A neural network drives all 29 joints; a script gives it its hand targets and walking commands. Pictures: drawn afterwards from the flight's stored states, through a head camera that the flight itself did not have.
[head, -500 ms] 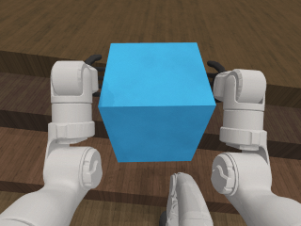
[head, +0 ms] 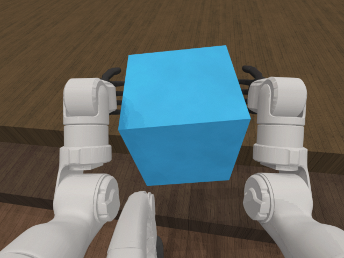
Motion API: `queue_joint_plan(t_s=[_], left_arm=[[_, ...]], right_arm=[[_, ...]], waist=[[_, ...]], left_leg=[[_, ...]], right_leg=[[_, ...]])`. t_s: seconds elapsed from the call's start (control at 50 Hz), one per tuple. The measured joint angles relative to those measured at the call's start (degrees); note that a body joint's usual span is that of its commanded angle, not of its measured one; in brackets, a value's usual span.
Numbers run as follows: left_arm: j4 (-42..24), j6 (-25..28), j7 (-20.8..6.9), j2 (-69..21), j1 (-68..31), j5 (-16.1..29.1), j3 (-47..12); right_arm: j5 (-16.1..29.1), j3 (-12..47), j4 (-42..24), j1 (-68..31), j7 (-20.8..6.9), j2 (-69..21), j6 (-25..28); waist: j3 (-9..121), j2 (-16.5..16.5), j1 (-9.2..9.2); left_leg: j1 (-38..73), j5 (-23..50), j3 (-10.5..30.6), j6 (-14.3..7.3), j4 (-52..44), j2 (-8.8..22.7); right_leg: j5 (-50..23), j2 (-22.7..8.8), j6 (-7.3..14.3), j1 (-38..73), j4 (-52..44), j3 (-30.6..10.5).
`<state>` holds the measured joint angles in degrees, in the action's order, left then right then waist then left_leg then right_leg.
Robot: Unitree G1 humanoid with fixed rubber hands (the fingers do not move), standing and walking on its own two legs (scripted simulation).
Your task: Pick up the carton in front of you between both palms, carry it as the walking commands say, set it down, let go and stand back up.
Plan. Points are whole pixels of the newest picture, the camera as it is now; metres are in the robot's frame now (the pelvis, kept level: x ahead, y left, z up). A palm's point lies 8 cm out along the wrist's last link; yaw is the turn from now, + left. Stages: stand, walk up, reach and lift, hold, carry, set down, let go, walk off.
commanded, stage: carry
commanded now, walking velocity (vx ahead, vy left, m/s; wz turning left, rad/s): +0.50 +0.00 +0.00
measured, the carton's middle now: (182, 122) +0.39 +0.00 +0.12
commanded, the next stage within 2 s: none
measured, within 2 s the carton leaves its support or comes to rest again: neither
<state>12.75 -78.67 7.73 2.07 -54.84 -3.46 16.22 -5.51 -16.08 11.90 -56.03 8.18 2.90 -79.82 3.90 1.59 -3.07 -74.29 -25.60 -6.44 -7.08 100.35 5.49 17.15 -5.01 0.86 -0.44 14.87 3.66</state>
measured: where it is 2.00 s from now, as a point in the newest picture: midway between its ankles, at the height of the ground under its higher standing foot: (183, 74)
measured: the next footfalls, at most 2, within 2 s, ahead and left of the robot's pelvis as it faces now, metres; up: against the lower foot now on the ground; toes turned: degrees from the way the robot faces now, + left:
left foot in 0.06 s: +0.26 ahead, +0.12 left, +0.16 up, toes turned +5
right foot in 0.54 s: +0.53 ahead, -0.13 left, +0.32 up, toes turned -6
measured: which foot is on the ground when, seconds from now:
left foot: up 0.00-0.04, down 0.06-0.60, up 0.62-1.00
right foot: down 0.00-0.10, up 0.12-0.52, down 0.54-1.00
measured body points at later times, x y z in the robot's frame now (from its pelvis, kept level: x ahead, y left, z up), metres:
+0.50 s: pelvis +0.31 +0.00 +0.16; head +0.32 +0.03 +0.61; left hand +0.71 +0.14 +0.36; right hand +0.69 -0.16 +0.38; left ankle +0.22 +0.12 -0.59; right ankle +0.47 -0.13 -0.33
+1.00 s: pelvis +0.62 -0.01 +0.32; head +0.63 -0.05 +0.77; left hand +1.01 +0.14 +0.54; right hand +1.03 -0.15 +0.53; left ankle +0.80 +0.11 -0.18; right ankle +0.49 -0.13 -0.43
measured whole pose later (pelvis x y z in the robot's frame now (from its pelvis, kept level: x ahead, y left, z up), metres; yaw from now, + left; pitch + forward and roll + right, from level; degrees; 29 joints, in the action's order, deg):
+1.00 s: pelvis +0.62 -0.01 +0.32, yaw +0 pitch +4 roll +4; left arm 17.8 -82.2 10.8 2.2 -60.4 -5.1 18.0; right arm -7.2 -17.9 15.0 -60.4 8.5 1.9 -78.9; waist 3.9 1.1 -3.4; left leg -73.1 -25.6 -7.9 -8.1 95.5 5.4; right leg 17.6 -6.0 1.0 1.5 13.1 4.2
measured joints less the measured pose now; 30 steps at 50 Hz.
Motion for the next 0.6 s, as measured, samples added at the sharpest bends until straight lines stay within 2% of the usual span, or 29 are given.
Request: queue_joint_plan(t_s=[0.04, 0.06, 0.08, 0.1, 0.12, 0.14, 0.16, 0.2, 0.24, 0.3, 0.34, 0.4, 0.44, 0.48, 0.54, 0.56, 0.58, 0.6], left_arm=[[1.02, -0.93, -0.51, 0.46, -0.22, -0.76, 1.20], [1.39, -1.32, -0.93, 0.72, 0.23, -1.10, 2.00], [1.74, -1.53, -1.45, 1.04, 0.91, -1.41, 2.72], [2.26, -1.67, -1.84, 1.39, 1.14, -1.87, 3.30], [3.01, -1.47, -2.41, 1.85, 0.61, -2.28, 3.87], [3.71, -1.08, -2.96, 2.29, 0.20, -2.78, 4.42], [4.01, -0.74, -3.82, 2.42, 0.32, -3.15, 5.09], [2.11, -1.01, -3.98, 1.50, 1.91, -3.97, 5.53], [-1.03, -1.73, -3.86, 0.33, 3.19, -4.48, 5.53], [-5.24, -2.29, -3.47, -0.22, 3.34, -4.51, 4.80], [-6.84, -2.64, -3.25, 0.53, 2.42, -3.99, 4.22], [-6.44, -2.99, -2.60, 1.64, 0.36, -3.50, 3.15], [-4.77, -3.38, -1.99, 1.75, -1.01, -3.27, 2.23], [-2.62, -3.98, -1.17, 1.63, -1.98, -2.99, 1.00], [1.98, -4.39, 0.48, 1.65, -3.53, -1.73, -1.37], [3.61, -4.11, 1.02, 1.39, -3.50, -1.21, -2.17], [5.23, -3.79, 1.74, 0.99, -3.42, -0.87, -3.08], [6.50, -3.57, 2.26, 0.56, -3.41, -0.56, -3.82]], right_arm=[[0.92, 1.50, 2.63, -1.09, 1.23, 0.02, -0.07], [1.45, 2.28, 4.05, -1.20, 1.71, -0.21, 0.17], [1.86, 3.14, 5.18, -0.94, 2.20, -0.65, 0.62], [2.28, 4.11, 6.08, -0.96, 2.78, -0.98, 0.85], [2.70, 4.85, 6.47, -1.10, 3.17, -1.04, 1.35], [3.27, 5.34, 6.71, -0.94, 3.72, -1.31, 2.16], [4.31, 5.46, 6.62, -0.29, 3.29, -1.81, 2.79], [4.94, 5.82, 5.00, 1.64, 3.90, -2.49, 2.90], [5.57, 5.15, 2.81, 2.53, 4.36, -2.59, 2.53], [5.60, 3.76, 0.12, 1.86, 4.32, -2.70, 2.79], [4.70, 2.88, -1.09, 0.68, 3.83, -3.15, 3.01], [3.34, 1.94, -1.60, -0.69, 2.96, -3.41, 2.92], [2.86, 1.03, -1.30, -0.94, 2.17, -2.86, 2.28], [2.66, -0.09, -0.33, -0.94, 1.42, -2.16, 1.47], [1.71, -2.27, 2.08, -1.48, 0.38, -1.14, 0.22], [1.27, -3.01, 2.99, -1.20, -0.04, -0.83, 0.10], [0.71, -3.84, 3.85, -0.73, -0.51, -0.66, 0.10], [0.08, -4.66, 4.78, -0.76, -1.09, -0.26, 0.07]], waist=[[1.11, -0.22, 2.37], [1.37, -0.08, 4.03], [1.19, -0.31, 6.38], [0.32, -0.41, 8.67], [-1.18, -0.94, 10.57], [-2.67, -1.89, 11.89], [-3.77, -3.10, 12.91], [-5.16, -4.47, 13.72], [-6.34, -4.24, 13.14], [-6.96, -3.02, 11.60], [-5.85, -3.08, 10.78], [-3.74, -3.58, 10.27], [-2.68, -3.58, 9.59], [-1.25, -3.24, 7.97], [1.34, -2.50, 4.64], [2.04, -2.14, 2.79], [2.29, -2.34, 0.74], [1.72, -2.04, -1.51]], left_leg=[[5.42, 6.45, -3.11, -1.22, -16.16, -0.74], [10.42, 6.80, -4.20, -1.58, -22.68, -1.96], [17.39, 3.30, -4.88, -1.36, -28.51, -4.05], [24.17, 7.95, -4.99, -1.32, -35.75, -5.71], [26.56, 7.68, -5.14, -1.10, -37.32, -6.36], [28.47, 6.38, -5.13, -0.76, -38.21, -6.79], [30.74, 5.74, -5.15, -0.33, -39.85, -7.30], [36.13, 6.09, -4.72, 0.78, -45.31, -7.99], [41.70, 7.19, -4.03, 1.68, -51.60, -7.90], [48.86, 8.40, -2.73, 2.30, -59.95, -6.85], [52.43, 8.59, -2.01, 2.74, -64.21, -6.22], [58.01, 7.94, -0.21, 4.26, -69.43, -4.96], [62.80, 7.63, 1.27, 5.56, -73.74, -3.42], [68.46, 8.40, 2.02, 6.00, -80.23, -1.47], [73.92, 13.26, 0.05, 5.57, -87.55, 1.64], [73.70, 15.32, -0.79, 5.17, -86.04, 2.87], [71.53, 18.25, -1.40, 5.38, -80.70, 4.03], [67.83, 24.24, -0.20, 5.01, -71.30, 5.09]], right_leg=[[-3.58, -1.72, 0.72, 3.04, -3.96, 1.97], [-5.83, -2.48, 0.73, 3.09, -2.41, 2.99], [-8.19, -3.79, 0.93, 1.26, 3.18, 3.72], [-13.36, -4.75, 1.17, -2.54, 13.25, 2.76], [-13.07, -3.68, 0.46, -8.94, 29.65, -1.66], [-11.32, -0.74, 0.27, -15.87, 47.55, -6.58], [-10.29, 2.44, 0.67, -21.85, 63.01, -9.70], [-8.70, 6.73, 2.36, -31.40, 82.30, -10.62], [-7.28, 7.88, 3.91, -39.21, 89.09, -8.59], [-2.67, 6.36, 5.21, -48.08, 86.63, -4.78], [2.72, 5.14, 6.00, -54.47, 90.13, -3.09], [13.40, 3.50, 7.09, -65.37, 102.78, -3.00], [14.13, 1.47, 6.77, -71.03, 102.07, -2.45], [11.30, -0.34, 6.03, -73.08, 92.41, -0.18], [3.00, -0.11, 7.27, -65.82, 69.00, 4.64], [6.67, 1.53, 7.64, -60.57, 64.62, 5.91], [5.64, 3.50, 7.76, -53.43, 58.01, 6.81], [3.69, 5.26, 7.35, -47.66, 51.84, 7.02]])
